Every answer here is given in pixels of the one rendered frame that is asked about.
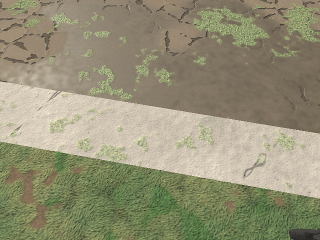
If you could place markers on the robot right hand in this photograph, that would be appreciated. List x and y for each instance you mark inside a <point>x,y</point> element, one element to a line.
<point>304,234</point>

